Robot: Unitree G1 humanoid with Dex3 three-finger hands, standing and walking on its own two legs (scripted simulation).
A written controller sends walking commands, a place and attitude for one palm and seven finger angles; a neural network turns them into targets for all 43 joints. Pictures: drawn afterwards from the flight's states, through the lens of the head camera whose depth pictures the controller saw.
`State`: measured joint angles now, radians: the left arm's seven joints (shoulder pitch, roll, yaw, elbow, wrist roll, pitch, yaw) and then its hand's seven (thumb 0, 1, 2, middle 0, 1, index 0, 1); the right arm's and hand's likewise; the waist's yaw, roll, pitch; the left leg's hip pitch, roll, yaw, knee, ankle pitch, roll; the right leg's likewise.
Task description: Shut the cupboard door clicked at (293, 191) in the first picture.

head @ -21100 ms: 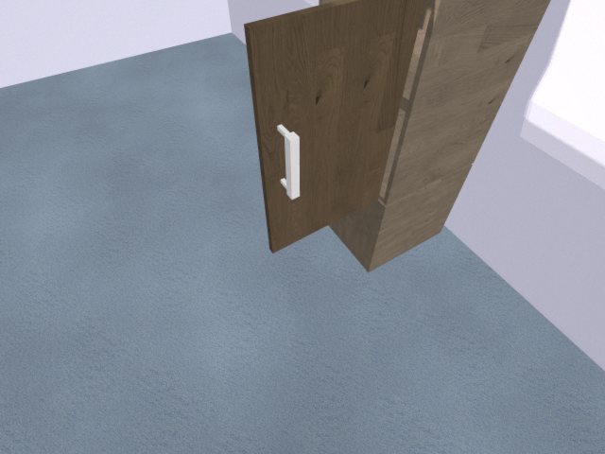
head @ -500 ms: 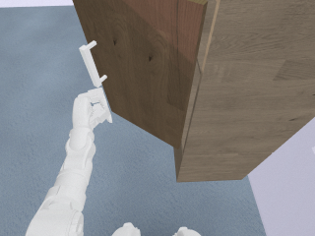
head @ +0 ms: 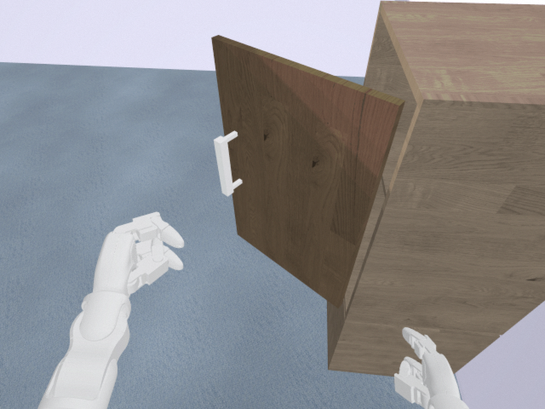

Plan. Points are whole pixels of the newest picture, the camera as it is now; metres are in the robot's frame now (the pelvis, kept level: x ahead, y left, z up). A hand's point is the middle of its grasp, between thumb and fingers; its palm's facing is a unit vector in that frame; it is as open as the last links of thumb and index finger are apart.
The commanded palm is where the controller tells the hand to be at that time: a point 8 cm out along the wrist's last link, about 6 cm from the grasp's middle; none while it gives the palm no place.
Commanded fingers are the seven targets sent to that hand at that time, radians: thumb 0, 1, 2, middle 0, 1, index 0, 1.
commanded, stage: draw the hand back to the body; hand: left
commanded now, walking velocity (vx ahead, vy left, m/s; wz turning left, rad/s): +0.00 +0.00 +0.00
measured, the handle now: (230, 164) +0.64 +0.16 -0.02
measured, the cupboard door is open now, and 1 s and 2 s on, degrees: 54 54 54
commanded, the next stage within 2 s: step back with the hand held close in 0.82 s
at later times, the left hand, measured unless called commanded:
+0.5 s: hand (33, 288) +0.20 +0.27 +0.17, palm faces +0.44 -0.78 -0.44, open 6.5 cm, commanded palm +0.15 +0.30 +0.18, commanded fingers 0.00 0.90 0.90 -0.20 -0.30 -0.20 -0.30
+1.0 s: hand (59, 290) +0.20 +0.25 +0.17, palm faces +0.43 -0.80 -0.42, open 7.4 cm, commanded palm +0.15 +0.28 +0.18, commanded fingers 0.00 0.90 0.90 -0.20 -0.30 -0.20 -0.30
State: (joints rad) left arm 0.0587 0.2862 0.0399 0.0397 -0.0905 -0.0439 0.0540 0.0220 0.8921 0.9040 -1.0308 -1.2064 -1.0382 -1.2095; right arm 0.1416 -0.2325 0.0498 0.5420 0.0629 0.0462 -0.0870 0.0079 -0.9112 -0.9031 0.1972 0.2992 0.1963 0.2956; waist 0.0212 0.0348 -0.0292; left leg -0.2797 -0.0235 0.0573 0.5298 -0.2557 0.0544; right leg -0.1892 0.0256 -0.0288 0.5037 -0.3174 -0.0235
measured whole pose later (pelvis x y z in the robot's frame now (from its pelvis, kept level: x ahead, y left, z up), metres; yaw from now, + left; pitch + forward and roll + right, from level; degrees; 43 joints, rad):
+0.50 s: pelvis +0.02 +0.00 +0.01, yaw +1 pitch -3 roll +0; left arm 0.49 0.39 0.35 -0.41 -0.10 -0.01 0.10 0.02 0.89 0.90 -0.36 -0.47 -0.37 -0.47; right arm 0.21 -0.24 0.04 0.61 0.03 -0.02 -0.05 0.01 -0.91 -0.90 0.20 0.30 0.20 0.30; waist 0.06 0.08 -0.01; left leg -0.14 -0.04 0.05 0.42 -0.23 0.06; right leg -0.04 0.01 -0.03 0.38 -0.29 -0.02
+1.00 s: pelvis +0.01 -0.02 +0.01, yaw +0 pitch -3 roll +0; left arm 0.48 0.37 0.34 -0.39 -0.09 -0.07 0.09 0.02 0.89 0.90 -0.21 -0.30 -0.22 -0.31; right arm 0.19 -0.24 0.02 0.61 0.03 -0.05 -0.07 0.01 -0.91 -0.90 0.20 0.30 0.20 0.30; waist 0.05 0.08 -0.02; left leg -0.17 -0.01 0.04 0.45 -0.23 0.03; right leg -0.06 0.05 -0.04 0.38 -0.28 -0.04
